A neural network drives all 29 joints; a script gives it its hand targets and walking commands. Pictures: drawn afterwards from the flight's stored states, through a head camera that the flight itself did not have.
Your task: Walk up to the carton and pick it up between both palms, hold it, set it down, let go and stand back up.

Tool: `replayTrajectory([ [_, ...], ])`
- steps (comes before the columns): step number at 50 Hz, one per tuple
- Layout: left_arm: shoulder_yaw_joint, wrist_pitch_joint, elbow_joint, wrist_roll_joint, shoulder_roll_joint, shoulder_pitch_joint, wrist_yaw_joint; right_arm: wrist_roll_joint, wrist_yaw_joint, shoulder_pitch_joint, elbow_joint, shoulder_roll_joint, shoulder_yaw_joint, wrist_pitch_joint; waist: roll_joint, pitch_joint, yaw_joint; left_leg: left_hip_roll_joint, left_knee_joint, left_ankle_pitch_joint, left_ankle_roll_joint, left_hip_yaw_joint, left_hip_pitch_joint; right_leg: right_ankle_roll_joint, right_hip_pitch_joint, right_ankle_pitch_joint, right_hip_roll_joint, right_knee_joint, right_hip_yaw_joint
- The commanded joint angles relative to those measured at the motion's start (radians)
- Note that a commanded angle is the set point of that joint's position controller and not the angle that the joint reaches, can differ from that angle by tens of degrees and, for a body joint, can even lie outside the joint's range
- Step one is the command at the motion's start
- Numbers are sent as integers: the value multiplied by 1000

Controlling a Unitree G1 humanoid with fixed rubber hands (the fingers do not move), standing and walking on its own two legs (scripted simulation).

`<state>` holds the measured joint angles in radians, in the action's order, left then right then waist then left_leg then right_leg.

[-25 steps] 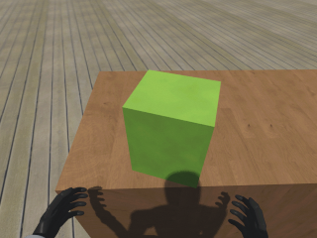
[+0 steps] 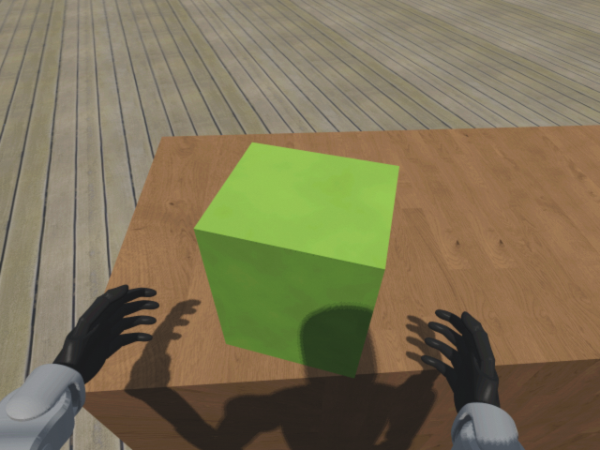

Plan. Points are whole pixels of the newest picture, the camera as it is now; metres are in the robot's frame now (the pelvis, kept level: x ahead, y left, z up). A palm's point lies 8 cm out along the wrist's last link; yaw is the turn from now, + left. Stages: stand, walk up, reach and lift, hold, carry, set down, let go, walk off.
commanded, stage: reach and lift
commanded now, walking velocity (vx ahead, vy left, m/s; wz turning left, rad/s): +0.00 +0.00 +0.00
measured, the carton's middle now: (304, 263) +0.39 +0.02 +0.06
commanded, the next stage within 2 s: none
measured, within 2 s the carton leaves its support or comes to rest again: neither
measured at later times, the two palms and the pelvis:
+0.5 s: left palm (78, 282) +0.30 +0.28 +0.14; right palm (468, 330) +0.24 -0.15 +0.13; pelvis +0.00 +0.06 +0.00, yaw -1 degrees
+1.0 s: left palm (119, 211) +0.35 +0.23 +0.20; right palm (501, 274) +0.28 -0.18 +0.18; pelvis -0.05 +0.03 +0.00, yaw -1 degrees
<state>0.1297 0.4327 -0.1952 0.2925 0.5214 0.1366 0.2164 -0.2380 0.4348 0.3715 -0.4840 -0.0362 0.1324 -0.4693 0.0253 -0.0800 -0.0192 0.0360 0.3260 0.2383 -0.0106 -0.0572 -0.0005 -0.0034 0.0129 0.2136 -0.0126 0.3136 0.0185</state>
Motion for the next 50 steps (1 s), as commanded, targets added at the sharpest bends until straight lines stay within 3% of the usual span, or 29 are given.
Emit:
replayTrajectory([
  [1,131,-32,-211,-10,154,-83,4,4,-4,-24,-231,-36,-9,69,-51,177,-2,2,-19,-243,22,6,23,-38,-93,-649,93,7,43],
  [5,119,-31,-281,2,120,-93,-7,9,-29,-38,-280,-80,-46,111,-51,217,7,3,8,-383,-2,11,40,-27,-94,-701,64,9,29],
  [12,99,37,-429,3,85,-166,-54,-33,-74,-110,-272,-165,-138,117,-125,260,36,7,64,-647,-63,20,88,16,-74,-634,10,-19,21],
  [24,96,266,-348,-31,53,-492,-82,-118,-93,-487,-97,-281,-253,-29,-170,237,90,17,53,-634,-97,29,84,43,-44,-390,-31,-60,6],
  [31,74,292,-217,-23,70,-708,-101,-123,-119,-717,9,-310,-280,-39,-136,302,114,27,26,-462,-78,48,59,37,-21,-321,-38,-48,-14],
  [37,46,277,-13,-13,98,-933,-108,-112,-137,-932,149,-309,-291,-58,-111,344,132,37,-39,-182,-29,62,-54,27,-33,-276,-29,-20,-14],
  [43,19,238,213,-12,138,-1120,-98,-107,-131,-1124,303,-270,-274,-76,-95,367,132,22,-79,7,19,46,-153,22,-62,-252,-16,-3,-2],
  [50,-22,176,441,6,191,-1307,-76,-99,-102,-1320,434,-213,-254,-88,-72,413,137,-11,-68,46,46,6,-181,17,-82,-219,-6,-1,4],
])
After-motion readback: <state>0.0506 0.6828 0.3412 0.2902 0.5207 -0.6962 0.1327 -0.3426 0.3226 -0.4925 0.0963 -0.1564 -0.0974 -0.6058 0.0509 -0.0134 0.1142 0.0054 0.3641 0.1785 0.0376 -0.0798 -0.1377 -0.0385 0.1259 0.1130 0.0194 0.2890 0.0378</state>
